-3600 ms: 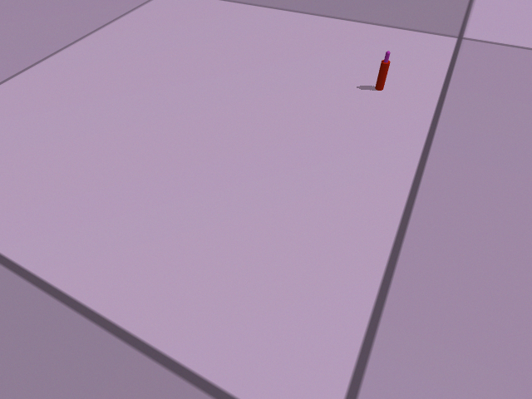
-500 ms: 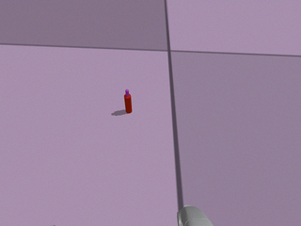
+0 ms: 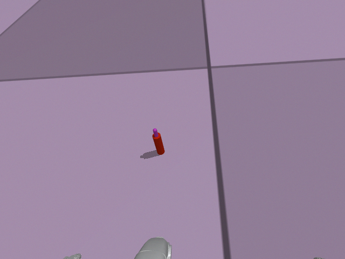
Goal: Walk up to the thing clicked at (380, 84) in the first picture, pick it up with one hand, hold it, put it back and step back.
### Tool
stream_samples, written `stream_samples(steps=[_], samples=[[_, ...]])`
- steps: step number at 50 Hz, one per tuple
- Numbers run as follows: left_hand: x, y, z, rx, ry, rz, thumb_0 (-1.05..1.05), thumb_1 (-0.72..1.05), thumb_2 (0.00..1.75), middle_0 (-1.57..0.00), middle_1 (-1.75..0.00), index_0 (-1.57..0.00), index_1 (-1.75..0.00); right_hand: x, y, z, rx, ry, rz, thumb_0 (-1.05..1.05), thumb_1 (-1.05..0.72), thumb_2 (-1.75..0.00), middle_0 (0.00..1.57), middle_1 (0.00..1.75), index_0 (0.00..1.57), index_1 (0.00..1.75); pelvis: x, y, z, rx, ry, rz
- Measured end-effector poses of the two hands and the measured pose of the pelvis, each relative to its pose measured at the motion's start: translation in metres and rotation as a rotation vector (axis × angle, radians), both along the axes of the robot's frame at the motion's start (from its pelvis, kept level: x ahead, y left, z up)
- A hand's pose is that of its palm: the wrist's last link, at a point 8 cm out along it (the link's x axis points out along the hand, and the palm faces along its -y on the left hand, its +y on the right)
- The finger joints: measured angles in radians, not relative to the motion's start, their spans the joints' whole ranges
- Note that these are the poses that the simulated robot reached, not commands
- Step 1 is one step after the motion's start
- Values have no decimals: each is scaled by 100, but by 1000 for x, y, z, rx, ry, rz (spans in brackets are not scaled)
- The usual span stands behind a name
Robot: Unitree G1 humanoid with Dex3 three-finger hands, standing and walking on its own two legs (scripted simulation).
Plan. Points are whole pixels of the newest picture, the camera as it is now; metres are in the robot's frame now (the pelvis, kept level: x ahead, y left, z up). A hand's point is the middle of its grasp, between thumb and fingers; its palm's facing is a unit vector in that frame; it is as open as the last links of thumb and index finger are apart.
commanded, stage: walk up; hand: left
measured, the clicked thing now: (157, 141) +0.88 +0.22 -0.65
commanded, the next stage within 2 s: none
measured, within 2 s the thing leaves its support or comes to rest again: neither
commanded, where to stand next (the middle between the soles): +0.58 +0.05 m, yaw +2 degrees
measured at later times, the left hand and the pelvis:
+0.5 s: hand (76, 234) +0.20 +0.34 -0.16, palm faces +0.00 -0.95 -0.31, open 7.4 cm; pelvis +0.17 +0.07 +0.00, yaw +2 degrees
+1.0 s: hand (103, 168) +0.39 +0.28 -0.12, palm faces -0.01 -0.91 -0.42, open 7.3 cm; pelvis +0.32 +0.02 +0.00, yaw -1 degrees
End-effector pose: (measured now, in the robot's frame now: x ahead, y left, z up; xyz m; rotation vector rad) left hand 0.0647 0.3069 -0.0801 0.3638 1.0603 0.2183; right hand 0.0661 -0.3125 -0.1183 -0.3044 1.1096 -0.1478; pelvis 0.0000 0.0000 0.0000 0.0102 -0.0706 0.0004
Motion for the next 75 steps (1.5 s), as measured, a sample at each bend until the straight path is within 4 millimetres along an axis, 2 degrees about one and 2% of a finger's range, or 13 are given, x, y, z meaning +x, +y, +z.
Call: stream_samples(steps=[8,14,17,23,29,36,42,47,54,59,66,70,75], samples=[[10,30,-16,-15,54,76,1,90,90,-21,-30,-21,-30,68,10,13,-51,51,63,1,-91,-90,20,30,20,30,55,16,-3,-44,14,46],[34,62,-51,-46,128,113,1,90,90,-21,-30,-21,-30,137,41,17,-98,13,102,1,-91,-90,20,30,20,30,106,43,-19,-35,23,63],[55,68,-58,-65,168,100,1,91,90,-20,-30,-20,-30,163,56,23,-106,-53,97,1,-90,-90,20,30,20,30,124,56,-19,-35,17,51],[114,74,-48,-89,133,52,1,91,90,-20,-30,-21,-30,181,72,38,-98,-76,53,1,-90,-90,21,30,20,30,159,66,-5,-29,4,43],[165,75,-36,-76,118,19,1,91,90,-20,-30,-20,-30,188,66,33,-85,-42,11,1,-90,-90,21,30,21,30,194,65,-1,-4,-4,17],[235,61,-20,-23,107,-24,1,91,90,-20,-30,-20,-30,203,39,7,-47,26,-43,1,-90,-90,21,30,20,30,241,48,-8,32,15,-3],[295,35,-8,38,10,-35,1,91,90,-20,-30,-21,-30,238,19,-22,-14,96,-39,1,-90,-90,20,30,20,30,282,22,-16,15,13,1],[312,20,5,31,-4,-7,1,91,90,-20,-30,-21,-30,280,18,-15,16,74,-20,1,-91,-90,20,30,20,30,308,15,-4,28,3,-12],[326,22,-2,5,32,9,1,90,90,-21,-30,-21,-30,327,16,-2,-8,59,-9,1,-91,-90,20,30,20,30,343,19,0,-15,2,8],[339,38,-20,-29,43,37,1,90,90,-21,-30,-21,-30,360,25,9,-54,87,26,1,-91,-90,20,30,20,30,371,31,-5,-43,11,29],[368,72,-60,-71,125,53,1,91,90,-20,-30,-21,-30,422,53,22,-129,3,44,1,-90,-90,20,30,20,30,416,63,-21,-23,11,30],[394,77,-58,-88,154,26,1,91,90,-20,-30,-21,-30,438,67,35,-130,-37,17,1,-90,-90,20,30,20,30,435,73,-12,-40,5,27],[425,86,-48,-85,132,22,1,91,90,-20,-30,-21,-30,446,77,40,-123,-21,6,1,-90,-90,21,30,20,30,456,77,-3,-29,-4,25]])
